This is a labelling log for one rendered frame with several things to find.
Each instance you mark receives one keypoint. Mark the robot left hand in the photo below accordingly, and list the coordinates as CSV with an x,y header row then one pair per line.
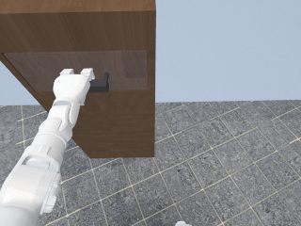
x,y
73,86

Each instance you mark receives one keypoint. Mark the left robot upper arm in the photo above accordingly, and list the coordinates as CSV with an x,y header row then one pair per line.
x,y
31,192

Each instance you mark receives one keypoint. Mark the left robot forearm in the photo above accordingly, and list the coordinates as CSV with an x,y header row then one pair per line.
x,y
49,144

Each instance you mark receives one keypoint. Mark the handle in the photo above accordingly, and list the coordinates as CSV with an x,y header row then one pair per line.
x,y
97,85

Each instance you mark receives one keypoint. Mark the cabinet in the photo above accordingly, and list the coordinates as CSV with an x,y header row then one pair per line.
x,y
119,123

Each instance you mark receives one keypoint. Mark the drawer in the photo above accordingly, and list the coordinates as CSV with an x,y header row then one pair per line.
x,y
127,69

